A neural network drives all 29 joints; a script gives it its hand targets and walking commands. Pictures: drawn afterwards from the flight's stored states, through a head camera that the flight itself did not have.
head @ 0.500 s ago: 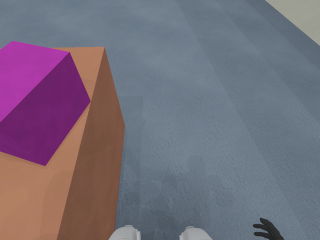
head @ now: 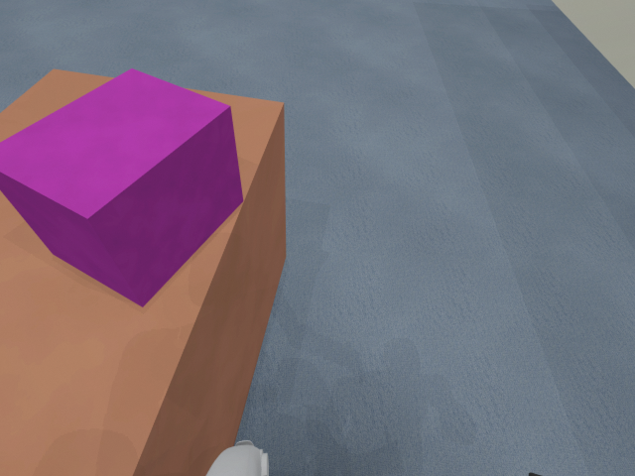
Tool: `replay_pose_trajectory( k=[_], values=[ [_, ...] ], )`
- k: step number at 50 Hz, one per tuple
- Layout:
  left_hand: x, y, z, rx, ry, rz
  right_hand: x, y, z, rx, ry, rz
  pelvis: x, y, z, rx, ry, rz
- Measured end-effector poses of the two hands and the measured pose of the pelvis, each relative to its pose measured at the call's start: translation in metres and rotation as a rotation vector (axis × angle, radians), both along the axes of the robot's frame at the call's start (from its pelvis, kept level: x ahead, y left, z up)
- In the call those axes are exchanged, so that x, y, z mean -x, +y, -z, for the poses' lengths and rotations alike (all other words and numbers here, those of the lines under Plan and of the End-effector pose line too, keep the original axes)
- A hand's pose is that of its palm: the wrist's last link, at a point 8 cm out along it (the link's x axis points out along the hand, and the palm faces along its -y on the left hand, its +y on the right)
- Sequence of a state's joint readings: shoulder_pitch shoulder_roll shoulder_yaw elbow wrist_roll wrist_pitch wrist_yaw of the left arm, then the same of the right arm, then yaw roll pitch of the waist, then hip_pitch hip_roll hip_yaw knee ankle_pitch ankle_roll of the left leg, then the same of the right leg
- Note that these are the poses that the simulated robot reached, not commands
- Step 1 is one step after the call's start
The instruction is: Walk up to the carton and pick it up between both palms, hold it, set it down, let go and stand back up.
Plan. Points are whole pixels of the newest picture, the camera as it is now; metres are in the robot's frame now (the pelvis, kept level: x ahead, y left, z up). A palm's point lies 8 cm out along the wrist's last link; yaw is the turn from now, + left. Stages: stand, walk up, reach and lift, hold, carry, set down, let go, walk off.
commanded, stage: walk up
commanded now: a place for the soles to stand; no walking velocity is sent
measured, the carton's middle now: (137, 183) +0.54 +0.29 +0.03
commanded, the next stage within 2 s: none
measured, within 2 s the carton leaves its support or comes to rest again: neither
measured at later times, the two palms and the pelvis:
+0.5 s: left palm out of the picture +0.03 +0.21 -0.15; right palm (573, 421) +0.22 -0.36 -0.09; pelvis +0.13 -0.06 -0.01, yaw +17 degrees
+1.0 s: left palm out of the picture +0.08 +0.20 -0.16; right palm (502, 258) +0.47 -0.32 -0.06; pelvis +0.26 -0.06 +0.00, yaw +35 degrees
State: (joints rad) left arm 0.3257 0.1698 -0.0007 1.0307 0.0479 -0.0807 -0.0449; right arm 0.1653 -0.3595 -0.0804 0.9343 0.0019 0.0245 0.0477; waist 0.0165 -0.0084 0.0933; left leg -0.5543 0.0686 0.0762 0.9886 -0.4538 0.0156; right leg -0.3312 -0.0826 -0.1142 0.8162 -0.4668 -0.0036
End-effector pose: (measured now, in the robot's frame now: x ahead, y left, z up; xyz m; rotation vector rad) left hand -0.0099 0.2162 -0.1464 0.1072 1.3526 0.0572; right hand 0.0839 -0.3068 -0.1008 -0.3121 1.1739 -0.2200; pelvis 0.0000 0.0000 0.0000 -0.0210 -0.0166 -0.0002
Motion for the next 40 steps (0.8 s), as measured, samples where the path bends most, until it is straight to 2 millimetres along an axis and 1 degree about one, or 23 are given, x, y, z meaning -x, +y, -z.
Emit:
replay_pose_trajectory(
  k=[4,6,8,10,13,17,19,21,23,24,27,31,35,38,40],
  values=[
    [-0.003,-0.001,0.003,0.039,-0.017,-0.071,-0.042,0.015,-0.007,0.014,-0.011,-0.081,-0.017,0.01,0.0,0.006,0.013,-0.076],
    [-0.006,-0.002,0.008,0.061,-0.008,-0.105,-0.058,0.023,-0.007,0.023,-0.031,-0.114,-0.028,0.016,0.003,0.0,0.008,-0.104],
    [-0.011,-0.003,0.01,0.079,0.014,-0.146,-0.064,0.026,-0.008,0.035,-0.042,-0.122,-0.037,0.018,0.002,-0.013,-0.014,-0.12],
    [-0.015,-0.003,0.008,0.09,0.043,-0.161,-0.065,0.025,-0.012,0.049,-0.029,-0.111,-0.046,0.015,-0.002,-0.021,-0.035,-0.126],
    [-0.018,-0.004,0.007,0.091,0.089,-0.157,-0.062,0.013,-0.021,0.077,0.008,-0.094,-0.059,0.005,-0.008,-0.031,-0.053,-0.134],
    [-0.022,-0.005,0.007,0.063,0.129,-0.161,-0.062,-0.013,-0.026,0.116,0.072,-0.099,-0.079,-0.014,-0.008,-0.045,-0.076,-0.167],
    [-0.026,-0.005,0.006,0.035,0.137,-0.169,-0.069,-0.027,-0.026,0.123,0.094,-0.109,-0.09,-0.027,-0.007,-0.055,-0.076,-0.187],
    [-0.032,-0.006,0.005,-0.006,0.129,-0.186,-0.083,-0.041,-0.021,0.124,0.107,-0.13,-0.104,-0.04,-0.003,-0.062,-0.06,-0.211],
    [-0.035,-0.006,0.008,-0.063,0.101,-0.213,-0.105,-0.053,-0.01,0.131,0.114,-0.171,-0.116,-0.052,0.006,-0.051,-0.051,-0.253],
    [-0.036,-0.006,0.007,-0.085,0.089,-0.235,-0.119,-0.054,-0.008,0.133,0.114,-0.197,-0.121,-0.056,0.007,-0.037,-0.049,-0.28],
    [-0.043,-0.01,0.0,-0.1,0.07,-0.289,-0.168,-0.046,-0.01,0.119,0.073,-0.274,-0.135,-0.062,0.003,-0.006,-0.029,-0.342],
    [-0.05,-0.013,-0.003,-0.105,0.053,-0.351,-0.238,-0.03,-0.019,0.119,0.005,-0.382,-0.154,-0.061,0.0,0.021,-0.005,-0.419],
    [-0.052,-0.014,0.003,-0.089,0.044,-0.406,-0.303,-0.005,-0.028,0.146,-0.053,-0.48,-0.173,-0.054,0.002,0.044,0.013,-0.492],
    [-0.055,-0.013,0.012,-0.064,0.052,-0.446,-0.339,0.017,-0.03,0.17,-0.104,-0.549,-0.186,-0.043,0.008,0.046,0.02,-0.542],
    [-0.061,-0.013,0.016,-0.057,0.071,-0.469,-0.353,0.024,-0.031,0.18,-0.122,-0.568,-0.196,-0.04,0.009,0.02,0.013,-0.563]
  ],
)
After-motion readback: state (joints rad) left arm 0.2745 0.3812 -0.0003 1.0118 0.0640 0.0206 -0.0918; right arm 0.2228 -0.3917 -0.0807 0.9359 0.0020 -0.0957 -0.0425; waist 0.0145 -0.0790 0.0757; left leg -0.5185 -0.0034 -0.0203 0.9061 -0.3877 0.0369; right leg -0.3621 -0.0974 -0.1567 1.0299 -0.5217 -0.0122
